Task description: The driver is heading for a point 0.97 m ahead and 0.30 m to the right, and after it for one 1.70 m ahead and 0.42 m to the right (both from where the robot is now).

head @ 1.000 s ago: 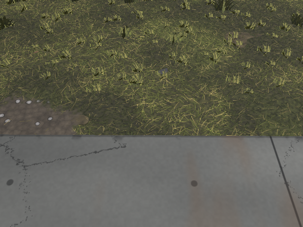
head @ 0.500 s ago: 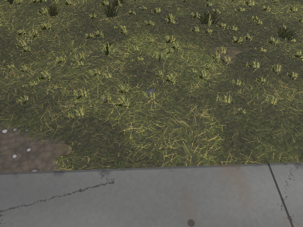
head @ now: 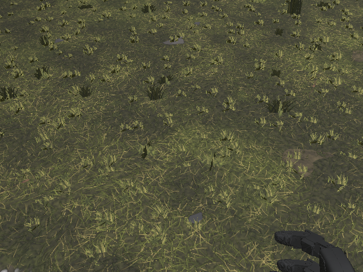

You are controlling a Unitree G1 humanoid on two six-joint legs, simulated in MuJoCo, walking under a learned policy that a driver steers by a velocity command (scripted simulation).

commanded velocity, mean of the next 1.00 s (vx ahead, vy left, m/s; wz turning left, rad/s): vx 0.99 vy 0.00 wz -0.49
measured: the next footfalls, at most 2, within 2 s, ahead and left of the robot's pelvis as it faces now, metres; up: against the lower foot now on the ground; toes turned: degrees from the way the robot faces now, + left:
left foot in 0.30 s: +0.45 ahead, +0.12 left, -0.11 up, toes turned +2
right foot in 0.70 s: +0.88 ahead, -0.08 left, -0.11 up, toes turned -17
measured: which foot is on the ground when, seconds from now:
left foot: up 0.00-0.28, down 0.30-0.66, up 0.68-1.00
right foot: down 0.00-0.30, up 0.32-0.68, down 0.70-1.00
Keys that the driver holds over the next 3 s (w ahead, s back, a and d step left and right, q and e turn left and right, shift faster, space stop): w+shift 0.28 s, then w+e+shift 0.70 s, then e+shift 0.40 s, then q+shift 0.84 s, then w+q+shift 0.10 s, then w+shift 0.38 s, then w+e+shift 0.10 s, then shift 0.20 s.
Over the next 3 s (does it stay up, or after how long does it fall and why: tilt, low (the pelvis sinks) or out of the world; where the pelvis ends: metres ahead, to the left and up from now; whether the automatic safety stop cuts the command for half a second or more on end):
stays up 1.67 -0.24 -0.11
